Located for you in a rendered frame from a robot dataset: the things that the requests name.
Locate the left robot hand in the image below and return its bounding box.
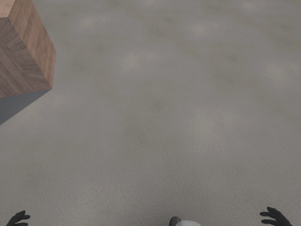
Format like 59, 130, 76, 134
6, 210, 30, 226

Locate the pedestal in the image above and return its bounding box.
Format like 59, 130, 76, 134
0, 0, 56, 98

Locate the right robot foot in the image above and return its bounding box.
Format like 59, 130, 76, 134
169, 216, 181, 226

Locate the right robot hand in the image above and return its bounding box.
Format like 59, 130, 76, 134
260, 206, 293, 226

